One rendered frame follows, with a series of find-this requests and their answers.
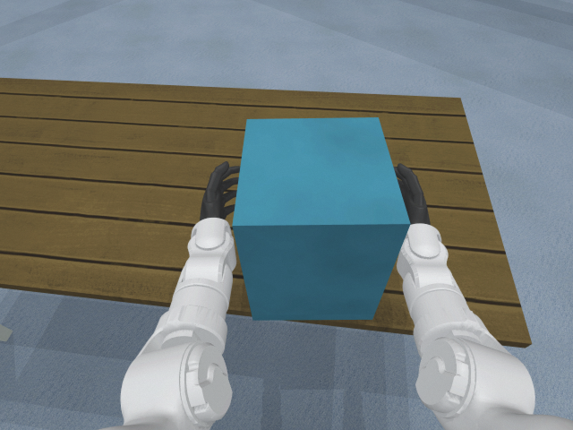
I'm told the left robot hand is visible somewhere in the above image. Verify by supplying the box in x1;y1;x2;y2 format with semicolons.
200;161;240;221

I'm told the carton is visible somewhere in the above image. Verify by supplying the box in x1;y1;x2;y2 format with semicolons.
232;117;410;321

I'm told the table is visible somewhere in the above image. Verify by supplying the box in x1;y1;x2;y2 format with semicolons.
0;78;532;348

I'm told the robot right upper arm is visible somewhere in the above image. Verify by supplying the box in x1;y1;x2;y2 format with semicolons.
415;336;573;430

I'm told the robot right forearm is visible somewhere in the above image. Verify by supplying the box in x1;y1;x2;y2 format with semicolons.
397;223;535;389

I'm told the robot left forearm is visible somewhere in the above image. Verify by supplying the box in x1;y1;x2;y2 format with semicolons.
121;218;236;414

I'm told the robot left upper arm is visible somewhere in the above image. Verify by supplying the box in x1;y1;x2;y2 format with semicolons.
99;340;232;430

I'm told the right robot hand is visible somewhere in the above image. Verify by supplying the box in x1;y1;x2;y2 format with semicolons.
393;163;431;225

